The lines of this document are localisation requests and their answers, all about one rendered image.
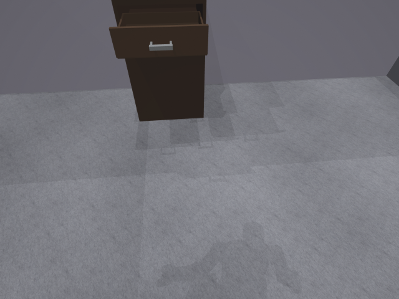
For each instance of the cabinet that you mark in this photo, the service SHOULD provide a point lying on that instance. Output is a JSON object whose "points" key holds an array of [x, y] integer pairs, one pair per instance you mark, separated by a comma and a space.
{"points": [[165, 88]]}

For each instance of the handle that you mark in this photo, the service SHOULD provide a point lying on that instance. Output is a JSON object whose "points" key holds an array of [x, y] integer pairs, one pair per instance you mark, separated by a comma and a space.
{"points": [[160, 46]]}

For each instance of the drawer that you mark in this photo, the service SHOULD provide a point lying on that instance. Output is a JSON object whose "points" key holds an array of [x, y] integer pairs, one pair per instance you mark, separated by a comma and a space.
{"points": [[132, 37]]}

